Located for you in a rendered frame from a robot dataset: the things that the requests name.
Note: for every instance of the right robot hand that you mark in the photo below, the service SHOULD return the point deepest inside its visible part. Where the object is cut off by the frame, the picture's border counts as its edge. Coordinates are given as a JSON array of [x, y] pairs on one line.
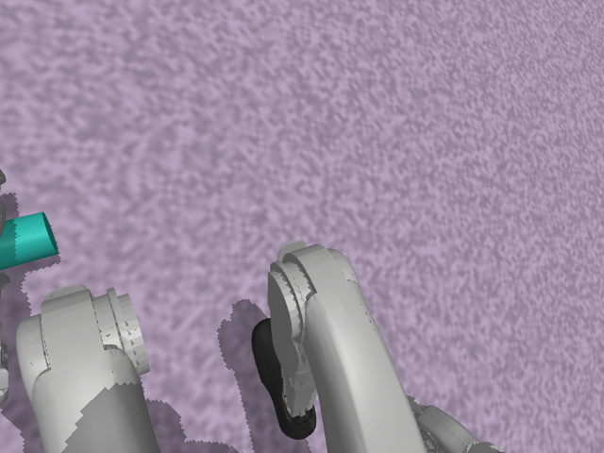
[[441, 433]]

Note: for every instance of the right robot foot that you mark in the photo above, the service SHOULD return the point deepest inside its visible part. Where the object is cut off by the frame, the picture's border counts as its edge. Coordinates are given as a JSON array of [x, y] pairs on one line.
[[269, 368]]

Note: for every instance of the can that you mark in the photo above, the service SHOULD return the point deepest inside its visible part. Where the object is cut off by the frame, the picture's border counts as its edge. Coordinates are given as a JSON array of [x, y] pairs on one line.
[[26, 239]]

